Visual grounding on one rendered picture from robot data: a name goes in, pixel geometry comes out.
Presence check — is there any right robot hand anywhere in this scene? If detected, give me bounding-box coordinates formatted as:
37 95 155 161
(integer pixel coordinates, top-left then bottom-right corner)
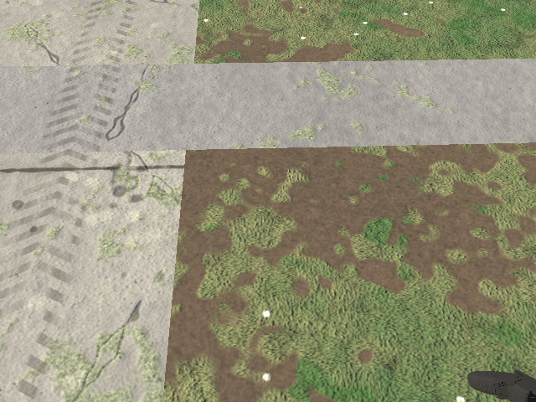
467 370 536 402

